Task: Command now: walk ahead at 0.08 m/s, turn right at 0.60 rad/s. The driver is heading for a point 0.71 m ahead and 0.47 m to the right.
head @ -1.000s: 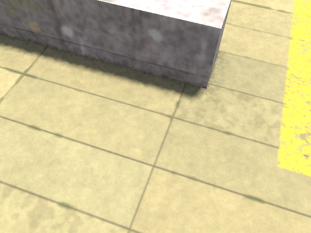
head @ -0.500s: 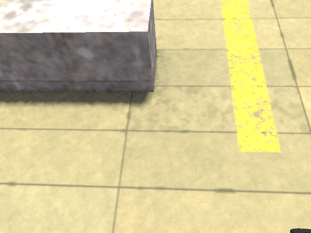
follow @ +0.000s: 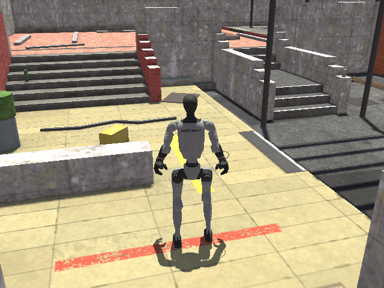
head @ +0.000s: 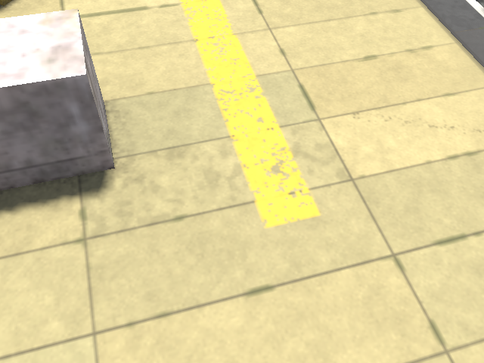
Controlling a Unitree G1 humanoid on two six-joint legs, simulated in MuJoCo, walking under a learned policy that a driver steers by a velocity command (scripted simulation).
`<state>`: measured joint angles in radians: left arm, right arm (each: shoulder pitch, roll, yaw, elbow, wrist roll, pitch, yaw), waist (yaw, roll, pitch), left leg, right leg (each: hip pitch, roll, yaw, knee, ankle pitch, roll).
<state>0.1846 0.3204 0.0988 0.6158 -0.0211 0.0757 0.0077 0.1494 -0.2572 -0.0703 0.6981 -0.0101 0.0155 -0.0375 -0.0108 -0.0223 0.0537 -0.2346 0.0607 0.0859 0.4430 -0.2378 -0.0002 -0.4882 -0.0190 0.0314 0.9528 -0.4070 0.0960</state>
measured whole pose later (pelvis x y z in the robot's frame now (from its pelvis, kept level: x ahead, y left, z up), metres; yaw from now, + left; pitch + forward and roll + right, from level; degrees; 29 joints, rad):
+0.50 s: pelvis +0.13 -0.07 +0.00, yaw -17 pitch +3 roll +2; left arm 0.45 0.27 0.06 0.72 -0.03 -0.03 0.03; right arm 0.01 -0.30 -0.07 0.68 0.01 -0.09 0.04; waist 0.08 0.04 0.02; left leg -0.60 0.01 -0.06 0.57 -0.01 -0.04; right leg -0.01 0.04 0.17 0.33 -0.36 -0.06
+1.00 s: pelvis +0.38 -0.16 -0.01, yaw -35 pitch +1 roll +3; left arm 0.10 0.30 0.05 0.60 -0.02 -0.02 -0.04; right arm 0.32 -0.31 -0.08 0.83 0.01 -0.08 0.00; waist -0.09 -0.03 0.05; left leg 0.06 0.00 0.21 0.24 -0.32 -0.03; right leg -0.67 -0.10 0.01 0.72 -0.05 -0.02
